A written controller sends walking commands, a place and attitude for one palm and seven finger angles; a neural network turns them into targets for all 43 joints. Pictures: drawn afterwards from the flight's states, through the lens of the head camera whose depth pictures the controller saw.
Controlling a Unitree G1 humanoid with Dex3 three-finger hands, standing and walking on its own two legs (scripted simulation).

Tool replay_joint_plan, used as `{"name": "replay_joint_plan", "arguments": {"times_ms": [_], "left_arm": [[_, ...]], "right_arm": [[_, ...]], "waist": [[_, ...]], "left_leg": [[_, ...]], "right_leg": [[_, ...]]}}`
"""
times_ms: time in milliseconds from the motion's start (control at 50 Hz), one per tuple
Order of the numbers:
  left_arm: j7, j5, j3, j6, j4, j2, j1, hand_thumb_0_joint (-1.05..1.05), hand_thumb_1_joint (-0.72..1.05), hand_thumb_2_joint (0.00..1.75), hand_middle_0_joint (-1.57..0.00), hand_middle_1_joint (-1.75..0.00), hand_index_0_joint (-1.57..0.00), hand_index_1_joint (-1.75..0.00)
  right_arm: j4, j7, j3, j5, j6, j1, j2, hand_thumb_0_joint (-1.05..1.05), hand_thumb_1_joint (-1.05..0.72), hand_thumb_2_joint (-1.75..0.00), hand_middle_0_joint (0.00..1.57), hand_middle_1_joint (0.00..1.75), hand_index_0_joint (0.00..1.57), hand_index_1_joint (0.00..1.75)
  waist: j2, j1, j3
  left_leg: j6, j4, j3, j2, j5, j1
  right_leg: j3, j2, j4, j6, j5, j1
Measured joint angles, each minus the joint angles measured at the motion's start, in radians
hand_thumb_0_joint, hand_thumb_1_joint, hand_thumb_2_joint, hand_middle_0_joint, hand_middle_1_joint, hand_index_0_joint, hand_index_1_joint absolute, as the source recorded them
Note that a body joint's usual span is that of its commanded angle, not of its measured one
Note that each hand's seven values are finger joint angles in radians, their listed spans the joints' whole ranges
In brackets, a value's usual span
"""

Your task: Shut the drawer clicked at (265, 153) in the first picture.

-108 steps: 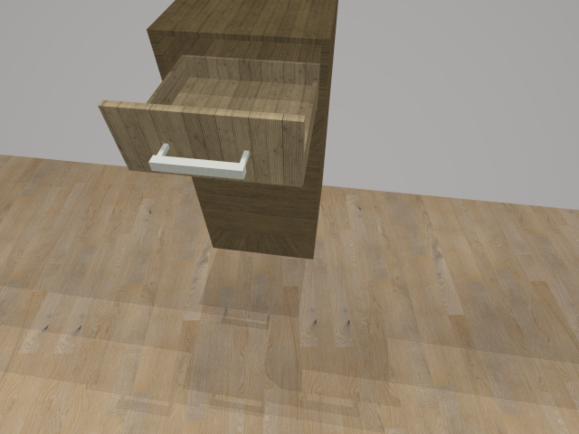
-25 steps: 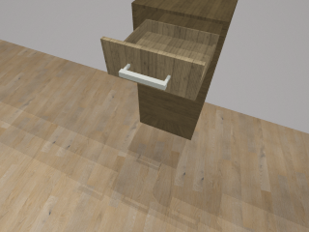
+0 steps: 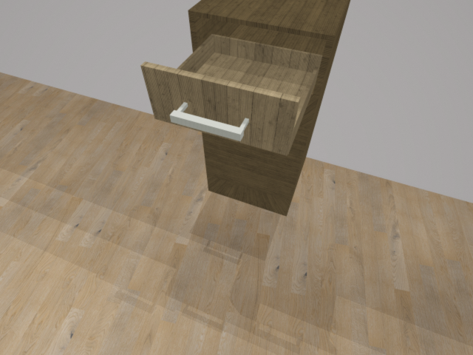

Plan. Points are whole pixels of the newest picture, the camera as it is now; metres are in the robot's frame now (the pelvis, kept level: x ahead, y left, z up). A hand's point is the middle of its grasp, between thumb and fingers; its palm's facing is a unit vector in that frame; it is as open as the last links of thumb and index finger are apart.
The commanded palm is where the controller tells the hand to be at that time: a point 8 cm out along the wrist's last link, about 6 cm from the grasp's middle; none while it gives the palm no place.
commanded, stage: look at it before walking up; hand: left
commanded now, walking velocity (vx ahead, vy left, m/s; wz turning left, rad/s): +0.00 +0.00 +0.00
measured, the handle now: (210, 119) +0.61 +0.10 +0.03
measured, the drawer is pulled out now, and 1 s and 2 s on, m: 0.30 0.30 0.30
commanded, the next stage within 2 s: turn to face it in 0.18 s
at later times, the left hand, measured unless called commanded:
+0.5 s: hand out of the picture +0.01 +0.18 -0.18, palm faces +0.03 -0.98 -0.21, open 7.4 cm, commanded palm none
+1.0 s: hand out of the picture +0.07 +0.16 -0.17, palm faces -0.17 -0.95 -0.26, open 7.4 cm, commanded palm none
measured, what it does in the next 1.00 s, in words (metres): lifts its left foot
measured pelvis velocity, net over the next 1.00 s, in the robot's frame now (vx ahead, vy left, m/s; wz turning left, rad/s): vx -0.02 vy -0.03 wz -0.23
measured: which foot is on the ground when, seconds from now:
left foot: down 0.00-0.78, up 0.80-1.00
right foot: down 0.00-1.00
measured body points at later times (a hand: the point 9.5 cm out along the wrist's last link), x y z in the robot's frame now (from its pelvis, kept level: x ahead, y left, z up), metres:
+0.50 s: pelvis +0.00 +0.00 -0.01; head +0.03 -0.01 +0.44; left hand +0.01 +0.23 -0.17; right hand +0.01 -0.24 -0.17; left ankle +0.02 +0.14 -0.74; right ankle -0.04 -0.11 -0.74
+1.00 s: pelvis -0.02 -0.03 +0.00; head +0.04 -0.05 +0.44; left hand +0.08 +0.21 -0.15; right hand +0.02 -0.30 -0.15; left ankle +0.00 +0.11 -0.69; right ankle -0.06 -0.12 -0.74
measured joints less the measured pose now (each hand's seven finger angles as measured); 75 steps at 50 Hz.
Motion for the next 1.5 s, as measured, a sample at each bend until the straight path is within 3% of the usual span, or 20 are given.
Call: {"name": "replay_joint_plan", "arguments": {"times_ms": [240, 420, 600, 680, 740, 780, 840, 920, 1040, 1100, 1140, 1180, 1260, 1320, 1380, 1400, 1440, 1500], "left_arm": [[0.002, -0.001, 0.004, 0.0, -0.006, -0.001, 0.007, 0.0, 0.91, 0.9, -0.2, -0.3, -0.2, -0.3], [-0.003, 0.003, 0.022, 0.013, -0.015, -0.004, 0.024, 0.0, 0.91, 0.9, -0.2, -0.3, -0.2, -0.3], [-0.019, 0.011, 0.058, 0.049, -0.054, 0.028, 0.012, 0.0, 0.91, 0.9, -0.2, -0.3, -0.2, -0.3], [-0.026, 0.011, 0.072, 0.064, -0.088, 0.052, -0.025, 0.0, 0.91, 0.9, -0.2, -0.3, -0.2, -0.3], [-0.033, 0.013, 0.075, 0.057, -0.119, 0.057, -0.049, 0.0, 0.91, 0.9, -0.2, -0.3, -0.2, -0.3], [-0.039, 0.017, 0.072, 0.037, -0.151, 0.07, -0.038, 0.0, 0.91, 0.9, -0.2, -0.3, -0.2, -0.3], [-0.027, 0.024, 0.063, 0.026, -0.152, 0.061, -0.046, 0.0, 0.91, 0.9, -0.2, -0.3, -0.2, -0.3], [-0.014, 0.023, 0.054, 0.034, -0.147, 0.046, -0.027, 0.0, 0.91, 0.9, -0.2, -0.3, -0.2, -0.3], [-0.008, 0.02, 0.043, 0.03, -0.138, 0.035, -0.002, 0.0, 0.9, 0.9, -0.2, -0.3, -0.2, -0.3], [-0.009, 0.012, 0.043, 0.037, -0.134, 0.034, 0.007, 0.0, 0.9, 0.9, -0.2, -0.3, -0.2, -0.3], [-0.011, 0.004, 0.043, 0.043, -0.129, 0.043, -0.003, 0.0, 0.9, 0.9, -0.2, -0.3, -0.2, -0.3], [-0.016, 0.007, 0.045, 0.045, -0.129, 0.052, -0.012, 0.0, 0.9, 0.9, -0.2, -0.3, -0.2, -0.3], [-0.036, 0.016, 0.043, 0.038, -0.126, 0.051, -0.035, 0.0, 0.91, 0.9, -0.2, -0.3, -0.2, -0.3], [-0.046, 0.017, 0.033, 0.02, -0.131, 0.04, -0.044, 0.0, 0.91, 0.9, -0.2, -0.3, -0.2, -0.3], [-0.054, 0.017, 0.026, -0.005, -0.137, 0.036, -0.036, 0.0, 0.91, 0.9, -0.2, -0.3, -0.2, -0.3], [-0.053, 0.019, 0.027, -0.02, -0.141, 0.043, -0.026, 0.0, 0.91, 0.9, -0.2, -0.3, -0.2, -0.3], [-0.042, 0.019, 0.027, -0.034, -0.123, 0.022, -0.025, 0.0, 0.91, 0.9, -0.2, -0.3, -0.2, -0.3], [-0.032, 0.018, 0.027, -0.039, -0.104, 0.001, 0.01, 0.0, 0.91, 0.9, -0.2, -0.3, -0.2, -0.3]], "right_arm": [[0.003, -0.002, -0.002, -0.001, -0.001, 0.014, 0.01, 0.0, -0.91, -0.89, 0.2, 0.3, 0.2, 0.3], [-0.015, -0.008, -0.014, -0.001, 0.008, -0.001, 0.001, 0.0, -0.91, -0.89, 0.2, 0.3, 0.2, 0.3], [-0.076, -0.017, -0.038, -0.006, 0.011, -0.033, -0.019, 0.0, -0.91, -0.89, 0.2, 0.3, 0.2, 0.3], [-0.107, -0.019, -0.038, -0.017, -0.001, -0.045, -0.025, 0.0, -0.91, -0.89, 0.2, 0.3, 0.2, 0.3], [-0.115, -0.018, -0.038, -0.023, 0.003, -0.049, -0.038, 0.0, -0.91, -0.89, 0.2, 0.3, 0.2, 0.3], [-0.119, -0.015, -0.04, -0.016, 0.015, -0.044, -0.045, 0.0, -0.91, -0.89, 0.2, 0.3, 0.21, 0.3], [-0.118, -0.005, -0.052, -0.003, 0.043, -0.08, -0.07, 0.0, -0.91, -0.89, 0.2, 0.3, 0.2, 0.3], [-0.126, 0.001, -0.052, 0.0, 0.043, -0.106, -0.075, 0.0, -0.91, -0.89, 0.2, 0.3, 0.2, 0.3], [-0.155, -0.001, -0.04, 0.012, 0.028, -0.138, -0.058, 0.0, -0.91, -0.89, 0.2, 0.3, 0.2, 0.3], [-0.168, -0.002, -0.03, 0.013, 0.009, -0.134, -0.051, 0.0, -0.91, -0.89, 0.2, 0.3, 0.2, 0.3], [-0.169, -0.006, -0.025, 0.001, -0.004, -0.122, -0.039, 0.0, -0.91, -0.89, 0.2, 0.3, 0.2, 0.3], [-0.168, -0.003, -0.012, -0.012, -0.006, -0.104, -0.024, 0.0, -0.91, -0.89, 0.2, 0.3, 0.2, 0.3], [-0.154, 0.003, -0.002, -0.023, -0.02, -0.043, -0.008, 0.0, -0.91, -0.89, 0.2, 0.3, 0.2, 0.3], [-0.127, 0.011, -0.001, -0.025, -0.025, 0.004, -0.008, 0.0, -0.91, -0.89, 0.2, 0.3, 0.2, 0.3], [-0.095, 0.018, -0.005, -0.016, -0.02, 0.057, -0.011, 0.0, -0.91, -0.89, 0.2, 0.3, 0.21, 0.3], [-0.086, 0.021, -0.007, -0.009, -0.016, 0.076, -0.008, 0.0, -0.91, -0.89, 0.2, 0.3, 0.21, 0.3], [-0.059, 0.03, -0.017, -0.008, 0.001, 0.084, -0.029, 0.0, -0.91, -0.89, 0.2, 0.3, 0.21, 0.3], [-0.038, 0.039, -0.032, -0.01, 0.011, 0.092, -0.049, 0.01, -0.91, -0.89, 0.2, 0.3, 0.2, 0.3]], "waist": [[0.0, -0.003, -0.003], [0.006, 0.009, 0.002], [-0.018, 0.013, 0.022], [-0.017, 0.018, 0.042], [0.013, 0.017, 0.047], [0.009, 0.024, 0.026], [0.034, 0.022, 0.044], [0.016, 0.019, 0.038], [-0.03, 0.03, 0.031], [-0.031, 0.026, 0.018], [-0.048, 0.024, 0.014], [-0.066, 0.029, 0.014], [-0.054, 0.023, 0.007], [-0.023, 0.015, 0.005], [-0.006, 0.008, -0.007], [-0.022, 0.009, -0.018], [0.018, 0.002, -0.004], [0.036, -0.006, -0.003]], "left_leg": [[-0.01, 0.012, -0.004, 0.01, -0.009, -0.006], [-0.014, 0.062, 0.01, 0.028, -0.037, -0.027], [-0.004, 0.147, 0.072, 0.046, -0.082, -0.077], [-0.002, 0.143, 0.108, 0.064, -0.073, -0.089], [-0.017, 0.138, 0.115, 0.089, -0.062, -0.095], [-0.02, 0.196, 0.121, 0.089, -0.097, -0.132], [-0.012, 0.464, 0.032, 0.055, -0.283, -0.229], [-0.012, 0.625, 0.025, 0.006, -0.282, -0.274], [-0.012, 0.377, 0.041, -0.027, -0.246, -0.178], [0.007, 0.152, 0.037, -0.018, -0.084, -0.084], [0.049, 0.143, 0.041, -0.02, -0.095, -0.076], [0.053, 0.146, 0.053, -0.019, -0.117, -0.064], [0.042, 0.067, 0.052, -0.009, -0.089, -0.018], [0.035, 0.028, 0.05, 0.003, -0.079, 0.008], [0.023, 0.074, 0.055, 0.009, -0.121, 0.004], [0.027, 0.135, 0.064, -0.003, -0.175, -0.021], [0.031, 0.327, 0.036, 0.008, -0.283, -0.086], [0.027, 0.503, 0.044, 0.009, -0.271, -0.178]], "right_leg": [[-0.003, 0.01, 0.01, -0.01, -0.009, -0.004], [0.014, 0.024, 0.048, -0.016, -0.023, -0.029], [0.076, 0.034, 0.161, -0.009, -0.054, -0.121], [0.06, 0.034, 0.423, -0.006, -0.213, -0.235], [0.029, 0.024, 0.43, -0.002, -0.221, -0.242], [0.04, 0.0, 0.24, -0.003, -0.081, -0.189], [0.047, 0.019, 0.251, -0.023, -0.077, -0.199], [0.071, 0.025, 0.168, -0.032, -0.048, -0.165], [0.12, 0.039, 0.094, -0.028, -0.006, -0.131], [0.126, 0.064, 0.128, -0.017, -0.027, -0.14], [0.12, 0.062, 0.226, -0.004, -0.113, -0.176], [0.111, 0.056, 0.382, 0.002, -0.204, -0.222], [0.075, 0.023, 0.528, 0.0, -0.184, -0.277], [0.039, -0.005, 0.421, -0.004, -0.177, -0.255], [0.015, -0.017, 0.192, -0.009, -0.111, -0.171], [0.039, -0.03, 0.119, -0.024, -0.082, -0.149], [0.022, -0.014, 0.146, -0.013, -0.053, -0.138], [0.003, -0.019, 0.094, 0.002, -0.053, -0.073]]}}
